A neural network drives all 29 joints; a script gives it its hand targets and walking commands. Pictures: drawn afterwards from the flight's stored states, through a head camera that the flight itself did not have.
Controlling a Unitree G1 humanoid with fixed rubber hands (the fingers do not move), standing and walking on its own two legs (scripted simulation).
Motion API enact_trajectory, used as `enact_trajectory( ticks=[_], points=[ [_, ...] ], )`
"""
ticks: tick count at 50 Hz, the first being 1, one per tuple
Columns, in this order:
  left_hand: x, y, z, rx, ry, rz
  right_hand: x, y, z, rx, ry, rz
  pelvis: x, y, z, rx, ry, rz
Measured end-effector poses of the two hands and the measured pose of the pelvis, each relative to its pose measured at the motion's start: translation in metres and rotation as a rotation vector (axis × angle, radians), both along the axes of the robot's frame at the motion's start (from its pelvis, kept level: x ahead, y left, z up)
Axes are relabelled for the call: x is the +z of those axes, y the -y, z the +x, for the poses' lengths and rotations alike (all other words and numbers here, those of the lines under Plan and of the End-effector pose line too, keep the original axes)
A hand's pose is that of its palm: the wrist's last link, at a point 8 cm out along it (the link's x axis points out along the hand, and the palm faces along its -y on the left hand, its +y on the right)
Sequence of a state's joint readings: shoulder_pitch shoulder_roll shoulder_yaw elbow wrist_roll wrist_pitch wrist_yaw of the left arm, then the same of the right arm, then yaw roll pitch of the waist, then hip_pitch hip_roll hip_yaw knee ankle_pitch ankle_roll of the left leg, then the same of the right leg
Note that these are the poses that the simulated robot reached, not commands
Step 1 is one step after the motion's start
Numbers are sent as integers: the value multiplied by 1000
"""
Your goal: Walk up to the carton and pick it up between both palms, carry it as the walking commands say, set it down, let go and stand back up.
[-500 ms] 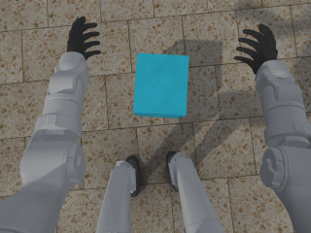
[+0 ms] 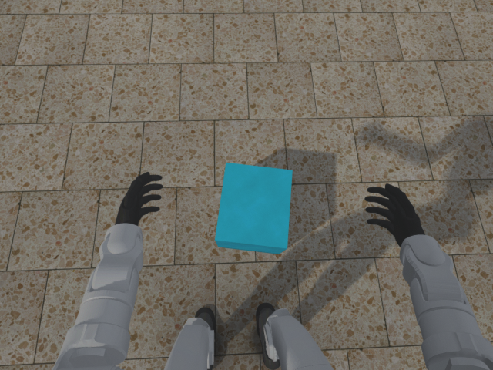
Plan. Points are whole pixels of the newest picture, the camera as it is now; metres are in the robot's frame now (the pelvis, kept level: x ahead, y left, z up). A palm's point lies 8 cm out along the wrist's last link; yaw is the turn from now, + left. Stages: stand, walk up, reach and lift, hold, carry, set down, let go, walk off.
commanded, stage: let go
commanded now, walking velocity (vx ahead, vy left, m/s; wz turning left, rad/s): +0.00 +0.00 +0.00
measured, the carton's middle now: (253, 210) +0.49 -0.07 -0.63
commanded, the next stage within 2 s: stand in 0.80 s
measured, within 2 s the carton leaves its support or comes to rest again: neither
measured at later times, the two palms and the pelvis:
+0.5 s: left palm (35, 326) +0.21 +0.27 -0.01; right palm (396, 303) +0.20 -0.20 -0.01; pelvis +0.04 +0.04 +0.05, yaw -1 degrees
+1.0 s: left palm (38, 366) +0.17 +0.27 -0.03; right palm (448, 320) +0.17 -0.28 -0.03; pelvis +0.03 +0.00 +0.04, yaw +1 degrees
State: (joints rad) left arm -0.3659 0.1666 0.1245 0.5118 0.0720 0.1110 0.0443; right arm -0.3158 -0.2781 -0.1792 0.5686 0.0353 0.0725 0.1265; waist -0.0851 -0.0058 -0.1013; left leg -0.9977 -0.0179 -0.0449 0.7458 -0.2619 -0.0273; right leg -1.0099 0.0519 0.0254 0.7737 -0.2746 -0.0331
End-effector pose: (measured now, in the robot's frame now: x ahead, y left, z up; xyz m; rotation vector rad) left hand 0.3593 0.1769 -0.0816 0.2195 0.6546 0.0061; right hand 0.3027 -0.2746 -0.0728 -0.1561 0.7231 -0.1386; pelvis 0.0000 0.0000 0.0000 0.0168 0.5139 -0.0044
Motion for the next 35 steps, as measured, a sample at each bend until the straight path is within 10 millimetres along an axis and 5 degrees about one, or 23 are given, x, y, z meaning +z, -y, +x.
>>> enact_trajectory(
  ticks=[6, 12, 17, 25, 35],
  points=[
    [31, -18, -28, 15, -35, -4, 30, -20, -34, 23, -10, 11, 21, -8, 20, -16, 149, -5],
    [34, -54, -89, 60, -117, 12, 28, -55, -77, 31, -78, 41, 34, -20, 35, -24, 302, -10],
    [45, -78, -119, 79, -109, 5, 37, -77, -88, 49, -68, 37, 41, -30, 38, -15, 376, -16],
    [68, -92, -145, 65, -58, -9, 63, -75, -101, 42, -2, -10, 48, -42, 42, -6, 488, -24],
    [64, -82, -171, 61, -145, -3, 45, -75, -124, 51, -91, 54, 45, -35, 22, -20, 642, -21]
  ],
)
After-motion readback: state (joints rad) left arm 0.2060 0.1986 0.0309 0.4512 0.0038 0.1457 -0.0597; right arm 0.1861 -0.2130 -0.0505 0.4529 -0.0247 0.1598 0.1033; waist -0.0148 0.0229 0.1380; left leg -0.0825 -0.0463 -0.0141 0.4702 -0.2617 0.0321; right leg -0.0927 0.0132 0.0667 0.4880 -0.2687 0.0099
